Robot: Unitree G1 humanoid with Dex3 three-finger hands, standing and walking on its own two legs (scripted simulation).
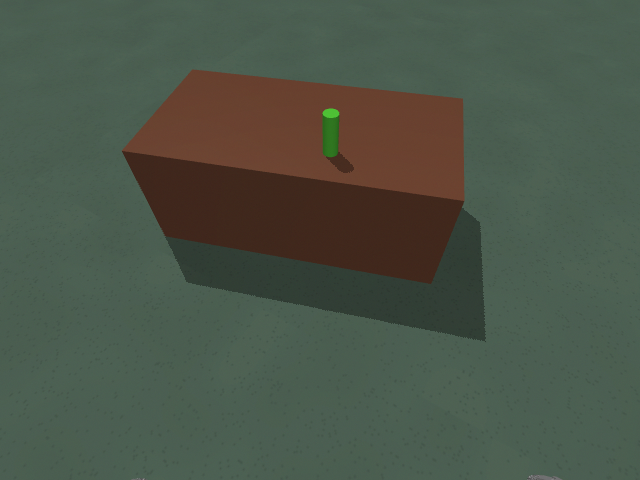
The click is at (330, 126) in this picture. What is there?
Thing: slim round
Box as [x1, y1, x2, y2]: [323, 109, 338, 156]
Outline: 326,109 323,111 323,153 327,156 333,156 337,153 338,111 335,109
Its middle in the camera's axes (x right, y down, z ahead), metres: +0.04 -0.34 +1.21
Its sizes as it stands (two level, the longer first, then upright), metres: 0.051 0.051 0.146
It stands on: a support 0.45 m high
